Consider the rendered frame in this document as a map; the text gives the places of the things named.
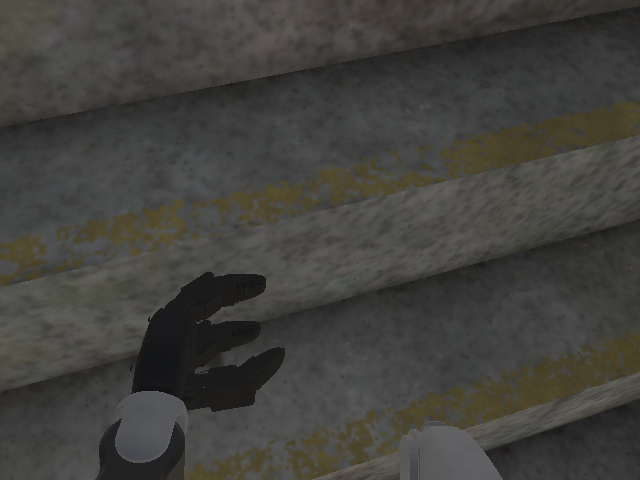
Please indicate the right robot thigh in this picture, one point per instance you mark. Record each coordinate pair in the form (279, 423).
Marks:
(443, 453)

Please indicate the robot left forearm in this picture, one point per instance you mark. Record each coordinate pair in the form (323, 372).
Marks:
(146, 440)

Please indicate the left robot hand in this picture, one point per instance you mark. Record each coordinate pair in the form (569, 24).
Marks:
(175, 345)

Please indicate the right robot shin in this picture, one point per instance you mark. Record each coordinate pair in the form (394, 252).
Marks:
(433, 423)

